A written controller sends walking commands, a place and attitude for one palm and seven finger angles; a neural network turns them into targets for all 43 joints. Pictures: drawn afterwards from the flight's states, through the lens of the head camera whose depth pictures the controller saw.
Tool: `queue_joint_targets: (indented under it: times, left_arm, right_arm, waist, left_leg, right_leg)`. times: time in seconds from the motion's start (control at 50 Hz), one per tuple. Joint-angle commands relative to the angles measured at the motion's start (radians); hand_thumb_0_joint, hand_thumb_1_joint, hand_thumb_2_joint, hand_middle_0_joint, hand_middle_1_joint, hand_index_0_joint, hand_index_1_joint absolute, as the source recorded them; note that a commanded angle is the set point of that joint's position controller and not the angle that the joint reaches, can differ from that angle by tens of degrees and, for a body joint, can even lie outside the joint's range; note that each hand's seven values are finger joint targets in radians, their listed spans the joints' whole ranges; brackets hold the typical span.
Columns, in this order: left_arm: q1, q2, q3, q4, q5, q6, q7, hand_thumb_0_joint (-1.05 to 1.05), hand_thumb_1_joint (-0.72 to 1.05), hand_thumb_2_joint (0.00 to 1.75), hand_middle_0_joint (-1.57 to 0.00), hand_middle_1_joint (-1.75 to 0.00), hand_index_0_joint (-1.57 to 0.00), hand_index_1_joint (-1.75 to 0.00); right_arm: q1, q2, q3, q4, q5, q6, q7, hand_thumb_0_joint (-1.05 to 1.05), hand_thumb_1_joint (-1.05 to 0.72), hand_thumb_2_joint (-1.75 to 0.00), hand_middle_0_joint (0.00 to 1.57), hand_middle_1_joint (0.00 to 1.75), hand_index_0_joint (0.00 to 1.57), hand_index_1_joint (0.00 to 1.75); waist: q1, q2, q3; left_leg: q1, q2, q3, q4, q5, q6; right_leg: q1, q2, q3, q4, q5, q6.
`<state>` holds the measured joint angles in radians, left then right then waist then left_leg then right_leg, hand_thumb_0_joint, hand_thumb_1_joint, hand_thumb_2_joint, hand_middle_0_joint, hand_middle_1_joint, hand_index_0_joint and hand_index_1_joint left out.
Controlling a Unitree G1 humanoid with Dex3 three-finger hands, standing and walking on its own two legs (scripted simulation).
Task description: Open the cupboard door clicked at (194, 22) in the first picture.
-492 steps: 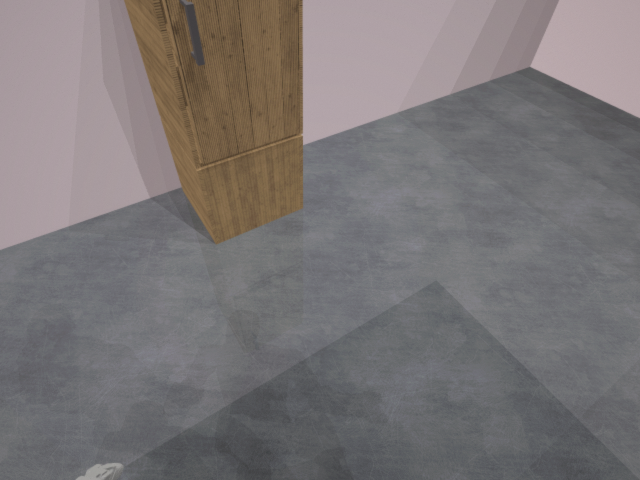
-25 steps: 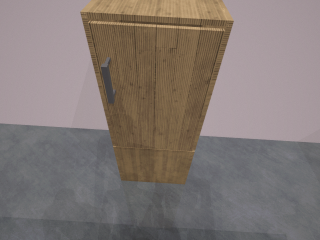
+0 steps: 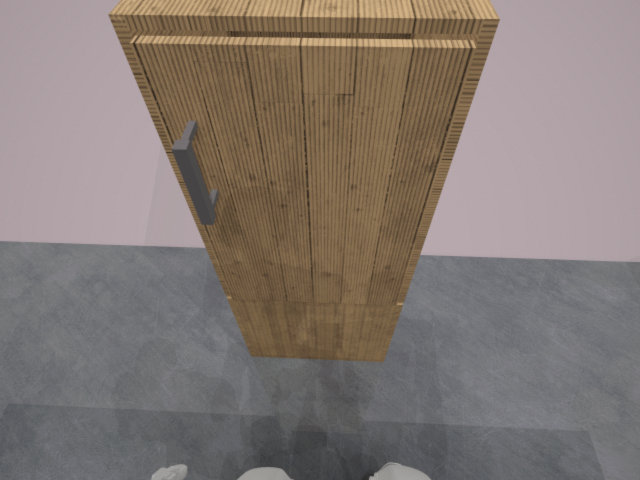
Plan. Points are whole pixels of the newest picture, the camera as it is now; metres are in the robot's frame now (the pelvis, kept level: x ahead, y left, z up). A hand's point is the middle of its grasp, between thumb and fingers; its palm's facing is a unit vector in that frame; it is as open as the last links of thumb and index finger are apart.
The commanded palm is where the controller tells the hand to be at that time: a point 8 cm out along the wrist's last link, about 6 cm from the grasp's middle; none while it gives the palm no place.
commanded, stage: come to a stop and stand still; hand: left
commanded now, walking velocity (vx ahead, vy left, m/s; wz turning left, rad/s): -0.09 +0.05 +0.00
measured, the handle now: (199, 176) +0.49 +0.19 +0.09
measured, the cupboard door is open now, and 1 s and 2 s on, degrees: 0 0 0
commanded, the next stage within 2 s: look again from close up in 0.90 s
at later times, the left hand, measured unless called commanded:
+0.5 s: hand out of the picture -0.06 +0.22 -0.16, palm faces -0.02 -0.98 -0.21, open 7.4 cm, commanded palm none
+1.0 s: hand out of the picture -0.09 +0.20 -0.16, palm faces -0.01 -0.99 -0.16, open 7.4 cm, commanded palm none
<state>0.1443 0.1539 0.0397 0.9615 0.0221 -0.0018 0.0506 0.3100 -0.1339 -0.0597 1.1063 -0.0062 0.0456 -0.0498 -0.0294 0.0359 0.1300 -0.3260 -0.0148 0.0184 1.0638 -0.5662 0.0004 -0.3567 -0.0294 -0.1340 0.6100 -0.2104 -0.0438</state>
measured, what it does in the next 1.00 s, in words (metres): steps on the spot: left foot, then right foot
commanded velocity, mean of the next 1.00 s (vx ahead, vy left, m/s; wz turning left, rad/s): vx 0.00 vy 0.00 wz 0.00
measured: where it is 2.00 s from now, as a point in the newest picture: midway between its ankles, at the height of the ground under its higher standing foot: outside the picture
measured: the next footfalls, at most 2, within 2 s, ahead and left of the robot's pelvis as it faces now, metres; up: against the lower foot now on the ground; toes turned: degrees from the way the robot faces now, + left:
left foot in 0.16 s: +0.04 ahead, +0.14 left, +0.00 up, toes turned +1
right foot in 0.42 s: -0.02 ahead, -0.08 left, +0.00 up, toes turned -4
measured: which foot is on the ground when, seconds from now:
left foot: up 0.00-0.14, down 0.16-1.00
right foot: down 0.00-0.18, up 0.20-0.40, down 0.42-1.00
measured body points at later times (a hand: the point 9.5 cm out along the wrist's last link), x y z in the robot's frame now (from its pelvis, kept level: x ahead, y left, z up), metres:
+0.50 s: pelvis -0.05 +0.04 +0.02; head -0.04 +0.04 +0.47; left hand -0.05 +0.27 -0.14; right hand +0.00 -0.19 -0.14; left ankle +0.00 +0.14 -0.72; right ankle -0.06 -0.08 -0.72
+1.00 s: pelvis -0.07 +0.05 +0.02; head -0.07 +0.05 +0.47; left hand -0.09 +0.25 -0.14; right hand -0.13 -0.15 -0.14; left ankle +0.00 +0.14 -0.72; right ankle -0.06 -0.08 -0.72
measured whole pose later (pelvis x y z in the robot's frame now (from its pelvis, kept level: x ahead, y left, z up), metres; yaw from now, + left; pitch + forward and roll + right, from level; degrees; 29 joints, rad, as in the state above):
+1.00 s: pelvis -0.07 +0.05 +0.02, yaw -3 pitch -2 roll +0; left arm 0.37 0.11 0.01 1.12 0.02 0.01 0.04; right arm 0.36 -0.10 -0.03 1.17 -0.02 0.02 -0.02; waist -0.01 -0.01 0.01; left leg -0.26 -0.01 0.09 0.41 -0.13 0.04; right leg -0.20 -0.02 -0.01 0.46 -0.23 0.01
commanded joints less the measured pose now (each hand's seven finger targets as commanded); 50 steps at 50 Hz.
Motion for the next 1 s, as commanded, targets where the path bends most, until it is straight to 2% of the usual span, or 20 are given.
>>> queue_joint_targets:
  times: [0.0, 0.04, 0.08, 0.12, 0.14, 0.16, 0.18, 0.2, 0.22, 0.24, 0.32, 0.36, 0.38, 0.4, 0.44, 0.52, 0.68, 0.84, 0.96, 0.98]
  left_arm:
    - [0.046, 0.157, 0.046, -0.055, 0.01, 0.013, 0.01, 0.0, 0.9, 0.9, -0.2, -0.3, -0.2, -0.3]
    - [0.055, 0.169, 0.052, -0.057, 0.012, 0.019, 0.006, 0.0, 0.9, 0.9, -0.2, -0.3, -0.2, -0.3]
    - [0.049, 0.17, 0.056, -0.062, 0.011, 0.025, 0.0, 0.0, 0.9, 0.9, -0.2, -0.3, -0.2, -0.3]
    - [0.049, 0.152, 0.051, -0.068, 0.001, 0.037, -0.009, 0.0, 0.9, 0.9, -0.2, -0.3, -0.2, -0.3]
    - [0.066, 0.105, 0.042, -0.081, -0.005, 0.045, -0.014, 0.0, 0.9, 0.9, -0.2, -0.3, -0.2, -0.3]
    - [0.044, 0.063, 0.035, -0.103, -0.015, 0.05, -0.017, 0.0, 0.9, 0.9, -0.2, -0.3, -0.2, -0.3]
    - [0.014, 0.08, 0.036, -0.092, -0.002, 0.059, -0.012, 0.0, 0.9, 0.9, -0.2, -0.3, -0.2, -0.3]
    - [0.056, 0.081, 0.042, -0.074, 0.003, 0.061, -0.017, 0.0, 0.9, 0.9, -0.2, -0.3, -0.2, -0.3]
    - [0.128, 0.065, 0.04, -0.047, 0.003, 0.057, -0.021, 0.0, 0.9, 0.9, -0.2, -0.3, -0.2, -0.3]
    - [0.168, 0.063, 0.034, -0.03, 0.003, 0.051, -0.024, 0.0, 0.9, 0.9, -0.2, -0.3, -0.2, -0.3]
    - [0.168, 0.037, 0.004, -0.013, -0.005, 0.024, -0.019, 0.0, 0.9, 0.9, -0.2, -0.3, -0.2, -0.3]
    - [0.205, 0.052, -0.006, 0.021, -0.007, 0.008, -0.011, 0.0, 0.9, 0.9, -0.2, -0.3, -0.2, -0.3]
    - [0.208, 0.08, -0.008, 0.035, -0.006, -0.002, -0.005, 0.0, 0.9, 0.9, -0.2, -0.3, -0.2, -0.3]
    - [0.202, 0.107, -0.009, 0.039, -0.008, -0.006, -0.004, 0.0, 0.9, 0.9, -0.2, -0.3, -0.2, -0.3]
    - [0.19, 0.103, -0.014, 0.062, -0.007, -0.014, -0.007, 0.0, 0.9, 0.9, -0.2, -0.3, -0.2, -0.3]
    - [0.194, 0.086, -0.024, 0.084, -0.007, -0.008, -0.007, 0.0, 0.9, 0.9, -0.2, -0.3, -0.2, -0.3]
    - [0.258, 0.068, -0.021, 0.121, -0.003, 0.0, -0.005, 0.0, 0.9, 0.9, -0.2, -0.3, -0.2, -0.3]
    - [0.307, 0.037, -0.015, 0.131, -0.001, 0.0, -0.003, 0.0, 0.9, 0.9, -0.2, -0.3, -0.2, -0.3]
    - [0.32, 0.014, -0.018, 0.141, -0.002, -0.006, -0.001, 0.0, 0.9, 0.9, -0.2, -0.3, -0.2, -0.3]
    - [0.335, 0.066, -0.033, 0.15, 0.016, -0.026, 0.024, 0.0, 0.9, 0.9, -0.2, -0.3, -0.2, -0.3]
  right_arm:
    - [0.095, -0.025, -0.011, -0.058, -0.003, -0.003, 0.019, 0.0, -0.9, -0.9, 0.2, 0.3, 0.2, 0.3]
    - [0.088, -0.028, -0.012, -0.066, -0.005, -0.01, 0.023, 0.0, -0.9, -0.9, 0.2, 0.3, 0.2, 0.3]
    - [0.1, -0.031, -0.01, -0.078, -0.007, -0.015, 0.024, 0.0, -0.9, -0.9, 0.2, 0.3, 0.2, 0.3]
    - [0.133, -0.052, -0.01, -0.075, -0.006, -0.025, 0.025, 0.0, -0.9, -0.9, 0.2, 0.3, 0.2, 0.3]
    - [0.118, -0.11, -0.021, -0.096, -0.013, -0.032, 0.026, 0.0, -0.9, -0.9, 0.2, 0.3, 0.2, 0.3]
    - [0.043, -0.186, -0.027, -0.145, -0.029, -0.032, 0.023, 0.0, -0.9, -0.9, 0.2, 0.3, 0.2, 0.3]
    - [-0.045, -0.185, -0.025, -0.167, -0.033, -0.037, 0.023, 0.0, -0.9, -0.9, 0.2, 0.3, 0.2, 0.3]
    - [-0.113, -0.168, -0.015, -0.18, -0.033, -0.036, 0.018, 0.0, -0.9, -0.9, 0.2, 0.3, 0.2, 0.3]
    - [-0.166, -0.159, -0.007, -0.191, -0.03, -0.039, 0.017, 0.0, -0.9, -0.9, 0.2, 0.3, 0.2, 0.3]
    - [-0.174, -0.15, -0.003, -0.193, -0.027, -0.044, 0.016, 0.0, -0.9, -0.9, 0.2, 0.3, 0.2, 0.3]
    - [-0.069, -0.157, -0.006, -0.14, -0.02, -0.045, 0.016, 0.0, -0.9, -0.9, 0.2, 0.3, 0.2, 0.3]
    - [-0.043, -0.141, 0.0, -0.12, -0.005, -0.049, 0.018, 0.0, -0.9, -0.9, 0.2, 0.3, 0.2, 0.3]
    - [-0.04, -0.116, 0.004, -0.118, 0.005, -0.051, 0.02, 0.0, -0.9, -0.9, 0.2, 0.3, 0.2, 0.3]
    - [-0.039, -0.103, 0.009, -0.119, 0.008, -0.052, 0.025, 0.0, -0.9, -0.9, 0.2, 0.3, 0.2, 0.3]
    - [-0.049, -0.106, 0.011, -0.096, 0.002, -0.046, 0.027, 0.0, -0.9, -0.9, 0.2, 0.3, 0.2, 0.3]
    - [-0.049, -0.113, 0.016, -0.052, 0.001, -0.042, 0.03, 0.0, -0.9, -0.9, 0.2, 0.3, 0.2, 0.3]
    - [0.005, -0.1, 0.02, 0.001, -0.006, -0.033, 0.03, 0.0, -0.9, -0.9, 0.2, 0.3, 0.2, 0.3]
    - [0.056, -0.077, 0.018, 0.02, -0.008, -0.039, 0.024, 0.0, -0.9, -0.9, 0.2, 0.3, 0.2, 0.3]
    - [0.074, -0.061, 0.018, 0.026, -0.004, -0.048, 0.02, 0.0, -0.9, -0.9, 0.2, 0.3, 0.2, 0.3]
    - [-0.053, -0.112, 0.03, -0.06, -0.009, -0.06, 0.034, 0.0, -0.9, -0.9, 0.2, 0.3, 0.2, 0.3]
  waist:
    - [0.007, -0.193, -0.165]
    - [0.016, -0.142, -0.182]
    - [0.002, -0.161, -0.171]
    - [-0.017, -0.102, -0.144]
    - [-0.01, 0.084, -0.116]
    - [-0.006, 0.267, -0.028]
    - [0.001, 0.261, 0.012]
    - [0.045, 0.148, 0.012]
    - [0.08, 0.11, -0.007]
    - [0.085, 0.095, -0.035]
    - [0.031, 0.083, -0.116]
    - [0.039, 0.005, -0.115]
    - [0.02, -0.045, -0.111]
    - [0.009, -0.049, -0.111]
    - [0.004, -0.12, -0.151]
    - [0.007, -0.1, -0.053]
    - [0.021, -0.041, 0.001]
    - [0.033, 0.001, -0.014]
    - [0.034, -0.02, -0.018]
    - [0.077, -0.078, 0.035]
  left_leg:
    - [0.016, 0.048, -0.003, -0.055, 0.041, -0.025]
    - [0.042, 0.039, 0.029, -0.159, 0.083, -0.026]
    - [0.096, 0.034, 0.05, -0.315, 0.155, -0.024]
    - [0.213, 0.037, 0.038, -0.572, 0.272, -0.012]
    - [0.177, 0.17, -0.159, -0.713, 0.211, 0.039]
    - [-0.069, 0.358, -0.366, -0.883, 0.11, 0.136]
    - [-0.213, 0.37, -0.388, -0.94, 0.101, 0.175]
    - [-0.249, 0.323, -0.308, -0.916, 0.12, 0.168]
    - [-0.202, 0.284, -0.228, -0.876, 0.173, 0.157]
    - [-0.133, 0.257, -0.183, -0.847, 0.258, 0.154]
    - [0.152, 0.241, -0.156, -0.766, 0.465, 0.149]
    - [0.144, 0.19, -0.125, -0.682, 0.533, 0.096]
    - [0.117, 0.142, -0.08, -0.658, 0.499, 0.049]
    - [0.137, 0.11, -0.053, -0.672, 0.45, 0.024]
    - [0.209, 0.109, -0.033, -0.668, 0.444, 0.013]
    - [0.182, 0.116, -0.041, -0.728, 0.331, 0.012]
    - [0.087, 0.115, -0.081, -0.792, 0.155, 0.017]
    - [0.035, 0.125, -0.106, -0.818, 0.104, 0.024]
    - [0.043, 0.137, -0.112, -0.822, 0.144, 0.026]
    - [-0.041, 0.11, -0.005, -0.585, 0.244, -0.011]
  right_leg:
    - [0.022, -0.288, 0.239, -0.246, 0.409, -0.171]
    - [0.023, -0.268, 0.258, -0.248, 0.272, -0.16]
    - [-0.012, -0.245, 0.272, -0.238, 0.122, -0.127]
    - [-0.097, -0.18, 0.24, -0.175, -0.087, -0.054]
    - [-0.158, -0.075, 0.162, -0.052, -0.226, 0.006]
    - [-0.109, 0.018, 0.075, 0.129, -0.273, 0.062]
    - [-0.042, 0.005, 0.156, 0.289, -0.266, 0.056]
    - [0.002, 0.004, 0.184, 0.383, -0.214, 0.05]
    - [0.007, 0.007, 0.17, 0.411, -0.187, 0.053]
    - [-0.002, 0.005, 0.156, 0.379, -0.184, 0.058]
    - [0.05, -0.009, 0.101, -0.004, -0.198, 0.071]
    - [0.165, -0.026, 0.14, -0.259, 0.014, 0.063]
    - [0.184, -0.086, 0.233, -0.275, 0.121, 0.033]
    - [0.151, -0.135, 0.252, -0.259, 0.164, 0.01]
    - [0.108, -0.11, 0.252, -0.254, 0.122, 0.01]
    - [0.034, -0.088, 0.245, -0.312, -0.111, 0.027]
    - [0.023, -0.062, 0.221, -0.321, -0.243, 0.034]
    - [0.057, -0.048, 0.193, -0.273, -0.191, 0.031]
    - [0.073, -0.048, 0.185, -0.255, -0.111, 0.029]
    - [0.068, -0.077, 0.175, -0.267, -0.031, 0.014]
